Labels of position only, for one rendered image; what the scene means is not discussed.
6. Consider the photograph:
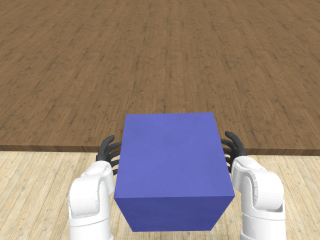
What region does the carton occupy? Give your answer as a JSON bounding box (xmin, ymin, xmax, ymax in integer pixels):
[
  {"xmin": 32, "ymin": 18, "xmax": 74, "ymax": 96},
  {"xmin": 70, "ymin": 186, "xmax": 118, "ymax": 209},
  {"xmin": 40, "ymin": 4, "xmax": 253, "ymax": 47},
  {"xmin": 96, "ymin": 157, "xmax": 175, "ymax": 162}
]
[{"xmin": 113, "ymin": 112, "xmax": 235, "ymax": 232}]

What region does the left robot hand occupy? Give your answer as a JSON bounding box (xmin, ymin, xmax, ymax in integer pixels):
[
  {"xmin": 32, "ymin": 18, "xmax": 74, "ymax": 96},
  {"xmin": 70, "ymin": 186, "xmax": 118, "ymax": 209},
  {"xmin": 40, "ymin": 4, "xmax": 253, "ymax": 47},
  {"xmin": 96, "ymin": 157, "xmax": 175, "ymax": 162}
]
[{"xmin": 96, "ymin": 135, "xmax": 122, "ymax": 176}]

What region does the robot left forearm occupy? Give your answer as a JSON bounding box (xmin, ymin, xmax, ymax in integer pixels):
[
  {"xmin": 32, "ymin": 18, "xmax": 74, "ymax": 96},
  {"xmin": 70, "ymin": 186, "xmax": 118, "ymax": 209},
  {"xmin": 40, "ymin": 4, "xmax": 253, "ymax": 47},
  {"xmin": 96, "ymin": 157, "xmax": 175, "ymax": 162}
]
[{"xmin": 68, "ymin": 160, "xmax": 115, "ymax": 240}]

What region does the right robot hand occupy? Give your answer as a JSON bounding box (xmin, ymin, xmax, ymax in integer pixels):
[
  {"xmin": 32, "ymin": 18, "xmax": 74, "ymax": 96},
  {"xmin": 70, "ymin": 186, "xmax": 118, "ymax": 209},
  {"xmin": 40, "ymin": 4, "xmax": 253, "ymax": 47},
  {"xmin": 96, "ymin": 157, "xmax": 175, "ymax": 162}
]
[{"xmin": 220, "ymin": 131, "xmax": 247, "ymax": 173}]

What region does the robot right forearm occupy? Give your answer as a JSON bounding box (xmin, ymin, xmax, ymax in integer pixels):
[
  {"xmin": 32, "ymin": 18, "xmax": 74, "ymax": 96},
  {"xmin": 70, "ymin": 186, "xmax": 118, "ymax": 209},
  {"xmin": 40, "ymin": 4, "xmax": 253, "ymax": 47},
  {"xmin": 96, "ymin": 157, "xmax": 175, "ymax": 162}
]
[{"xmin": 231, "ymin": 156, "xmax": 287, "ymax": 240}]

